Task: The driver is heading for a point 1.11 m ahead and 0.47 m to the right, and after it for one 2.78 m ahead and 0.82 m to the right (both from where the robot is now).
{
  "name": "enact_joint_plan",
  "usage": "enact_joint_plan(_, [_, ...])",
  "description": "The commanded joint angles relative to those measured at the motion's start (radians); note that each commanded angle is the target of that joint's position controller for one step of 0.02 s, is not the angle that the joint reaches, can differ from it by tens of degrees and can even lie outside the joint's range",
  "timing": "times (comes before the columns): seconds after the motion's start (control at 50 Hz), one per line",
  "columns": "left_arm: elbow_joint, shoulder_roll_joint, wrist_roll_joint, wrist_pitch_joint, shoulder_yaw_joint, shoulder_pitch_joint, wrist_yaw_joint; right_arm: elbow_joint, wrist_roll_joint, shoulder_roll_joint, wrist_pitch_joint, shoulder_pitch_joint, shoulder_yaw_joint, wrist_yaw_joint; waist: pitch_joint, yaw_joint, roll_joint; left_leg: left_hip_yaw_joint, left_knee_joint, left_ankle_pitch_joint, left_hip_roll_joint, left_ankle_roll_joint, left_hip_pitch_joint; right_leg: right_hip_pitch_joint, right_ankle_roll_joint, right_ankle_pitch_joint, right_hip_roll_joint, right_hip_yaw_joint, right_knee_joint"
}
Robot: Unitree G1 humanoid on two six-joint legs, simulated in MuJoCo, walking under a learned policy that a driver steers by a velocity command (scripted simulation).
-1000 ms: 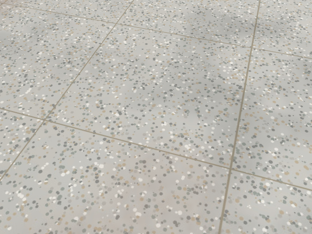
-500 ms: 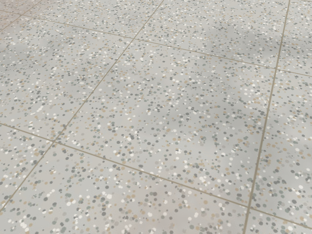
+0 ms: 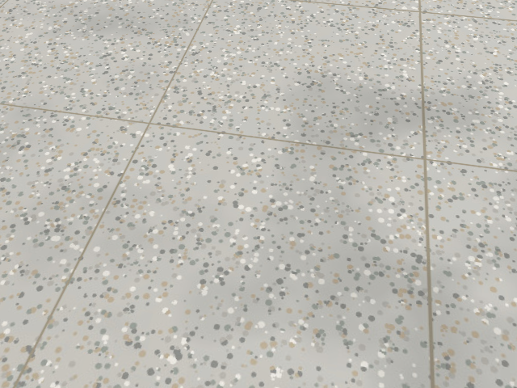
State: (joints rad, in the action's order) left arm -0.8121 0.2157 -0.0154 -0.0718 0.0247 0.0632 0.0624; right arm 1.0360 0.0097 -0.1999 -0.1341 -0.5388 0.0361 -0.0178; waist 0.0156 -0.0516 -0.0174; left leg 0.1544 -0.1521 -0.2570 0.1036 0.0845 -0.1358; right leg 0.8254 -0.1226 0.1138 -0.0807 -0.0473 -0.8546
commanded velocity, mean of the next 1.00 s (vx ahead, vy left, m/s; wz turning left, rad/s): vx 1.00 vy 0.00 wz -0.87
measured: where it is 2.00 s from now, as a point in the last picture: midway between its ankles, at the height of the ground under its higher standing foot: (452, 169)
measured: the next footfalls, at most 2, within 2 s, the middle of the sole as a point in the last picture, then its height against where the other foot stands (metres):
right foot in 0.14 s outside the picture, level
left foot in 0.58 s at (254, 280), level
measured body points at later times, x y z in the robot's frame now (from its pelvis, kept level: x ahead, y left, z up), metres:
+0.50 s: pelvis +0.47 -0.04 +0.00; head +0.51 -0.06 +0.45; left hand +0.52 +0.25 -0.12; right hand +0.67 -0.31 -0.05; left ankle +0.75 +0.06 -0.68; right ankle +0.30 -0.03 -0.73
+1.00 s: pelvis +0.87 -0.22 -0.02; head +0.89 -0.25 +0.42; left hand +1.21 -0.32 -0.06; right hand +0.60 -0.32 -0.15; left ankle +0.78 +0.03 -0.72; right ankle +0.95 -0.39 -0.70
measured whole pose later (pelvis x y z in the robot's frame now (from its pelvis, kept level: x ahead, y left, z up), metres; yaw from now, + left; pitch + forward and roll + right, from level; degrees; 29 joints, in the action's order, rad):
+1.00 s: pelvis +0.87 -0.22 -0.02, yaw -52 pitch +1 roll +2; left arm -0.59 0.30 -0.03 -0.02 0.01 -0.09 0.10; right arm 0.92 0.03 -0.26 -0.09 -0.54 0.03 0.02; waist 0.05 -0.08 -0.04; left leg 0.33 -0.30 -0.45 -0.02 -0.08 -0.26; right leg 0.70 -0.20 -0.07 0.02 -0.16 -0.76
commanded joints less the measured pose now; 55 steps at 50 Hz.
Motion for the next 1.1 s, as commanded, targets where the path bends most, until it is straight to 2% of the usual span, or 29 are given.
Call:
enact_joint_plan(0.02, [0.062, 0.014, 0.011, -0.01, -0.014, -0.085, 0.007, -0.06, -0.006, -0.114, -0.03, 0.028, 0.001, 0.019, 0.138, 0.044, 0.037, 0.035, 0.12, 0.796, -0.248, -0.045, 0.196, -0.214, -0.037, 0.121, 0.064, -0.097, 0.157])
enact_joint_plan(0.08, [0.046, 0.077, -0.004, -0.012, -0.001, -0.027, -0.002, -0.056, 0.014, -0.187, -0.004, 0.001, 0.013, 0.064, 0.041, 0.089, 0.112, 0.077, -0.117, 1.343, -0.29, -0.081, -0.029, -0.315, -0.069, -0.004, 0.177, -0.18, 0.226])
enact_joint_plan(0.12, [-0.04, 0.162, 0.0, -0.005, 0.036, 0.29, -0.006, -0.085, 0.04, -0.244, 0.031, 0.073, 0.033, 0.087, -0.128, 0.247, 0.152, 0.067, -0.566, 1.485, -0.315, -0.084, -0.016, -0.614, -0.106, -0.123, 0.233, -0.159, 0.234])
enact_joint_plan(0.14, [-0.095, 0.201, 0.0, 0.001, 0.063, 0.503, -0.017, -0.11, 0.042, -0.275, 0.042, 0.155, 0.047, 0.085, -0.19, 0.359, 0.148, 0.058, -0.913, 1.33, -0.302, -0.068, 0.131, -0.836, -0.152, -0.183, 0.186, -0.06, 0.309])
enact_joint_plan(0.16, [-0.099, 0.228, 0.025, 0.026, 0.095, 0.502, -0.034, -0.144, 0.04, -0.221, 0.022, 0.25, 0.043, 0.059, -0.173, 0.343, -0.044, 0.028, -1.303, 0.37, -0.113, -0.058, 0.449, -1.021, -0.164, -0.274, 0.095, 0.114, 0.281])
enact_joint_plan(0.18, [-0.075, 0.338, -0.02, 0.03, 0.108, 0.399, -0.031, -0.259, -0.005, -0.094, 0.002, 0.15, 0.009, 0.037, -0.257, 0.135, -0.272, -0.137, -1.619, -0.255, -0.022, -0.116, 0.934, -1.298, -0.409, -0.205, -0.15, 0.655, 0.337])
enact_joint_plan(0.2, [-0.063, 0.283, -0.013, 0.034, 0.108, 0.39, -0.039, -0.289, -0.002, -0.124, -0.019, 0.231, -0.004, 0.034, -0.283, 0.186, -0.074, -0.265, -1.577, -0.173, -0.068, -0.088, 1.058, -1.298, -0.428, -0.482, -0.197, 0.85, 0.543])
enact_joint_plan(0.22, [-0.074, 0.196, -0.008, 0.031, 0.091, 0.36, -0.05, -0.299, 0.009, -0.15, -0.033, 0.283, -0.004, 0.024, -0.113, 0.142, 0.077, -0.274, -1.412, -0.088, -0.132, -0.059, 1.036, -1.088, -0.347, -0.559, -0.17, 0.776, 0.635])
enact_joint_plan(0.24, [-0.081, 0.158, -0.009, 0.026, 0.08, 0.324, -0.052, -0.314, 0.025, -0.136, -0.03, 0.311, -0.005, 0.019, -0.032, 0.079, 0.137, -0.263, -1.291, -0.066, -0.168, -0.058, 0.96, -0.904, -0.287, -0.511, -0.125, 0.689, 0.663])
enact_joint_plan(0.3, [-0.06, 0.149, 0.01, -0.015, 0.064, 0.278, -0.06, -0.327, 0.078, -0.108, 0.04, 0.314, -0.022, 0.009, 0.063, -0.006, 0.141, -0.233, -1.127, -0.091, -0.225, -0.112, 0.808, -0.564, -0.238, -0.37, 0.001, 0.513, 0.682])
enact_joint_plan(0.38, [-0.043, 0.201, 0.015, -0.038, 0.078, 0.326, -0.052, -0.444, 0.05, -0.102, 0.052, 0.559, -0.042, -0.006, 0.118, 0.063, 0.049, -0.148, -0.724, 0.197, -0.212, -0.148, 0.691, -0.402, -0.188, -0.112, 0.099, 0.409, 0.718])
enact_joint_plan(0.48, [-0.04, 0.238, 0.023, -0.027, 0.098, 0.413, -0.046, -0.505, 0.022, -0.125, 0.046, 0.667, -0.044, -0.003, 0.045, 0.152, -0.043, -0.147, -0.425, 0.351, -0.127, -0.107, 0.617, -0.667, -0.111, 0.189, 0.073, 0.437, 0.615])
enact_joint_plan(0.54, [-0.015, 0.302, 0.013, -0.028, 0.111, 0.354, -0.053, -0.461, 0.014, -0.226, 0.036, 0.458, -0.003, 0.023, -0.114, 0.036, -0.048, -0.171, -0.349, 0.211, -0.071, -0.08, 0.305, -0.744, -0.044, 0.461, 0.071, 0.448, 0.32])
enact_joint_plan(0.56, [0.003, 0.323, 0.009, -0.033, 0.115, 0.288, -0.048, -0.414, 0.012, -0.27, 0.032, 0.251, 0.019, 0.039, -0.212, -0.091, -0.046, -0.184, -0.364, 0.15, -0.11, -0.068, 0.078, -0.654, -0.026, 0.411, 0.101, 0.431, 0.094])
enact_joint_plan(0.58, [0.036, 0.222, 0.006, -0.044, 0.088, 0.252, -0.046, -0.378, 0.037, -0.342, 0.031, 0.022, 0.048, 0.063, -0.347, -0.175, 0.036, -0.349, -0.395, -0.16, -0.292, -0.043, -0.171, -0.496, -0.023, 0.111, 0.148, 0.367, -0.227])
enact_joint_plan(0.6, [0.08, 0.052, 0.058, -0.039, 0.043, 0.384, -0.053, -0.38, 0.088, -0.4, 0.032, 0.048, 0.058, 0.058, -0.452, -0.042, 0.345, -0.868, -0.239, -0.336, -0.609, 0.035, -0.383, -0.18, 0.005, -0.669, 0.242, 0.249, -0.519])
enact_joint_plan(0.62, [0.088, 0.141, 0.041, -0.023, 0.037, 0.364, -0.063, -0.388, 0.064, -0.354, 0.043, 0.145, 0.07, 0.045, -0.417, -0.022, 0.343, -1.066, -0.124, -0.567, -0.596, 0.078, -0.287, -0.056, -0.014, -0.556, 0.159, 0.191, -0.596])
enact_joint_plan(0.64, [0.078, 0.192, 0.014, -0.007, 0.049, 0.254, -0.059, -0.402, 0.052, -0.236, 0.047, 0.237, 0.046, 0.04, -0.235, -0.031, 0.185, -0.856, -0.104, -0.552, -0.518, 0.058, -0.116, -0.036, -0.009, -0.441, 0.098, 0.159, -0.563])
enact_joint_plan(0.66, [0.083, 0.194, -0.002, 0.003, 0.051, 0.206, -0.044, -0.383, 0.047, -0.187, 0.049, 0.258, 0.034, 0.034, -0.136, -0.02, 0.08, -0.679, -0.11, -0.347, -0.472, 0.044, 0.009, -0.055, 0.0, -0.391, 0.066, 0.142, -0.515])
enact_joint_plan(0.76, [0.182, 0.088, -0.023, 0.058, 0.019, 0.081, 0.008, -0.255, 0.009, -0.117, 0.015, 0.157, 0.015, 0.009, 0.01, 0.044, 0.109, -0.259, -0.044, 0.137, -0.39, -0.018, 0.199, -0.011, 0.009, -0.334, -0.023, 0.11, -0.467])
enact_joint_plan(0.82, [0.243, 0.098, -0.018, 0.061, 0.007, -0.005, 0.021, -0.243, 0.012, -0.14, -0.003, 0.197, 0.017, 0.005, 0.059, 0.082, 0.111, -0.066, 0.008, 0.32, -0.352, -0.039, 0.28, -0.035, 0.012, -0.17, -0.022, 0.073, -0.342])
enact_joint_plan(0.92, [0.281, 0.102, -0.017, 0.056, -0.008, -0.167, 0.049, -0.198, 0.018, -0.211, -0.002, 0.096, 0.026, 0.023, 0.135, 0.048, 0.054, 0.131, 0.011, 0.803, -0.3, -0.095, 0.199, -0.192, -0.051, -0.084, 0.068, -0.132, 0.032])
enact_joint_plan(0.96, [0.26, 0.127, -0.016, 0.053, -0.001, -0.114, 0.039, -0.198, 0.017, -0.27, 0.017, 0.063, 0.038, 0.042, 0.064, 0.091, 0.108, 0.144, -0.138, 1.219, -0.325, -0.105, 0.096, -0.303, -0.079, -0.149, 0.141, -0.176, 0.077])
enact_joint_plan(1.0, [0.187, 0.185, -0.02, 0.049, 0.027, 0.143, 0.018, -0.214, 0.021, -0.327, 0.048, 0.106, 0.052, 0.057, -0.067, 0.231, 0.147, 0.115, -0.476, 1.391, -0.378, -0.086, 0.123, -0.592, -0.117, -0.252, 0.193, -0.131, 0.105])
enact_joint_plan(1.02, [0.113, 0.23, -0.022, 0.044, 0.055, 0.363, -0.002, -0.237, 0.026, -0.325, 0.059, 0.154, 0.051, 0.052, -0.15, 0.317, 0.135, 0.09, -0.75, 1.27, -0.38, -0.058, 0.251, -0.859, -0.152, -0.273, 0.194, -0.052, 0.188])
enact_joint_plan(1.04, [0.074, 0.27, -0.015, 0.046, 0.084, 0.387, -0.028, -0.241, 0.035, -0.275, 0.064, 0.152, 0.047, 0.037, -0.142, 0.284, 0.013, 0.087, -1.109, 0.442, -0.253, -0.056, 0.488, -1.042, -0.174, -0.343, 0.12, 0.083, 0.245])
enact_joint_plan(1.06, [0.114, 0.377, -0.035, 0.058, 0.099, 0.275, -0.039, -0.331, 0.025, -0.153, 0.056, 0.064, 0.017, 0.029, -0.21, 0.104, -0.208, 0.016, -1.463, -0.268, -0.133, -0.09, 0.843, -1.243, -0.268, -0.203, -0.141, 0.54, 0.269])
enact_joint_plan(1.08, [0.134, 0.36, -0.022, 0.066, 0.105, 0.355, -0.049, -0.389, 0.008, -0.209, 0.034, 0.161, 0.016, 0.026, -0.345, 0.183, -0.089, -0.173, -1.502, -0.162, -0.13, -0.086, 0.952, -1.285, -0.339, -0.372, -0.195, 0.751, 0.473])
enact_joint_plan(1.1, [0.107, 0.317, -0.016, 0.059, 0.099, 0.334, -0.061, -0.394, 0.003, -0.216, 0.021, 0.217, 0.011, 0.024, -0.188, 0.158, -0.003, -0.185, -1.425, -0.088, -0.177, -0.082, 1.002, -1.148, -0.302, -0.439, -0.199, 0.72, 0.578])
Keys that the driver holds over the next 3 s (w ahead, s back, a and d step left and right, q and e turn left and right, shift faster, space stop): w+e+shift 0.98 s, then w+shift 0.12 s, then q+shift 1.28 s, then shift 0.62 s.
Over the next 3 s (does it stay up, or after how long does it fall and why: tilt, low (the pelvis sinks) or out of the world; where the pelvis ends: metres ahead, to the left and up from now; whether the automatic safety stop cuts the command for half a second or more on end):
stays up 1.23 -0.66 0.00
